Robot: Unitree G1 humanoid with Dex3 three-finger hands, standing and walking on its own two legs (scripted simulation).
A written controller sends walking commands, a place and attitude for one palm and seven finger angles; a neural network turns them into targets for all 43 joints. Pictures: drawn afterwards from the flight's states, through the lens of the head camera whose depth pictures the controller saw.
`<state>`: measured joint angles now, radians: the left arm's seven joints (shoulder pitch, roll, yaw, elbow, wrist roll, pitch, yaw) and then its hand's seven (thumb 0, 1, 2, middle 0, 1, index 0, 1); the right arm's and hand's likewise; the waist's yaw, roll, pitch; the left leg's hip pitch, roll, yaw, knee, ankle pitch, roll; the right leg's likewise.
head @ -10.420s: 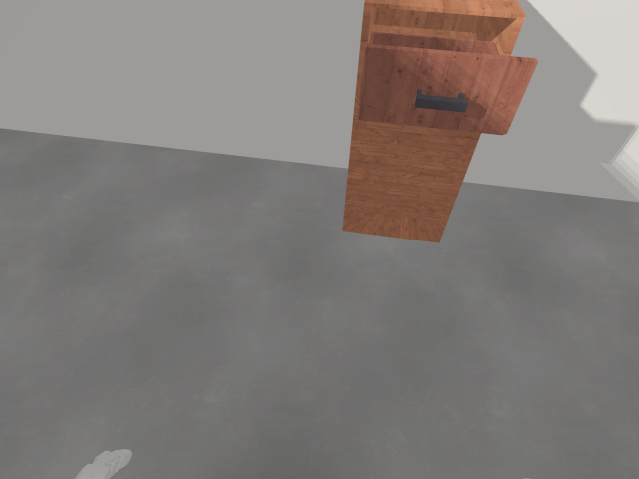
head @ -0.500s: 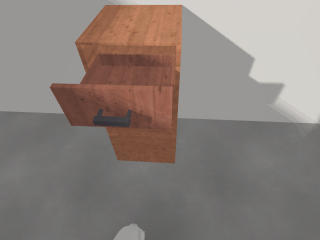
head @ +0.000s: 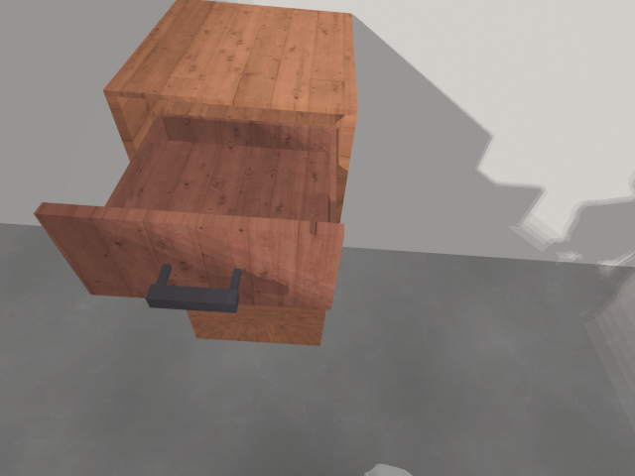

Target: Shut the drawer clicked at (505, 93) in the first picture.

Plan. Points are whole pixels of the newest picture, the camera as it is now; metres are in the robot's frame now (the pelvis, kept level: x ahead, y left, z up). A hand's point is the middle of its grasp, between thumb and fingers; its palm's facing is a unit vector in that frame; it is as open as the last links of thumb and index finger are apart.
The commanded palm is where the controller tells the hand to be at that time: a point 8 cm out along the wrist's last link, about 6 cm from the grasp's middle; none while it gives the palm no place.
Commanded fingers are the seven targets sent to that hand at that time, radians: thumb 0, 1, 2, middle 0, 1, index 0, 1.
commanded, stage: come to a stop and stand still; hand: left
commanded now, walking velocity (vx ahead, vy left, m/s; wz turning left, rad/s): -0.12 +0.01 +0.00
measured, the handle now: (197, 285) +0.34 +0.19 +0.03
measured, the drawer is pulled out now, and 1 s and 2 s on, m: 0.28 0.28 0.28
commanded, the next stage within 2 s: look again from close up in 1.00 s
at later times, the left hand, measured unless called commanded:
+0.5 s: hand out of the picture -0.02 +0.13 -0.14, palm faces +0.09 -0.95 -0.29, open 7.3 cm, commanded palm none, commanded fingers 0.00 0.90 0.90 -0.20 -0.30 -0.20 -0.30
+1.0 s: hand out of the picture -0.09 +0.17 -0.18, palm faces +0.04 -0.99 -0.15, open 7.4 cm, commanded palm none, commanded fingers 0.00 0.90 0.90 -0.20 -0.30 -0.20 -0.30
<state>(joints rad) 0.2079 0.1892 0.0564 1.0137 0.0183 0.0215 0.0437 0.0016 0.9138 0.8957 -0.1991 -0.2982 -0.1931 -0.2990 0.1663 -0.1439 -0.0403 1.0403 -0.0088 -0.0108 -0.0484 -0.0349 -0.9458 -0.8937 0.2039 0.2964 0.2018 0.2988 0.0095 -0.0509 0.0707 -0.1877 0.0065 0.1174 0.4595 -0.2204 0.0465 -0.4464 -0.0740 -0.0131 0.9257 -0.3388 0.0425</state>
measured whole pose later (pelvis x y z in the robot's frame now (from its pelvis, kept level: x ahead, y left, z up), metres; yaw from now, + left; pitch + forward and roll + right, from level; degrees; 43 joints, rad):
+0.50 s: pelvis -0.06 -0.06 +0.01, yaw +1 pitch -1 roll +4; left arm 0.26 0.15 0.04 0.99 0.03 0.01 0.03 0.00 0.91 0.89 -0.21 -0.30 -0.20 -0.30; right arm 0.27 -0.22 -0.08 1.05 -0.02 0.08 0.01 0.01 -0.92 -0.89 0.20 0.30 0.20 0.30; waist 0.02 0.03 0.04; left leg -0.33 0.03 -0.01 0.95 -0.37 -0.06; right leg -0.29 -0.08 -0.06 0.46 -0.15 -0.03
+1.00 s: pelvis -0.08 -0.01 +0.01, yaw +0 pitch +0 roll +0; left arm 0.32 0.18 0.07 1.10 0.02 0.04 0.00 0.01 0.91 0.90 -0.20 -0.30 -0.19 -0.30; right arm 0.44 -0.06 0.00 1.12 -0.02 -0.03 -0.05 0.01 -0.91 -0.89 0.20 0.30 0.20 0.30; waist -0.03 -0.05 0.00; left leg -0.07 -0.01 0.07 0.31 -0.25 0.04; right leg -0.51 -0.04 -0.01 1.04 -0.27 0.05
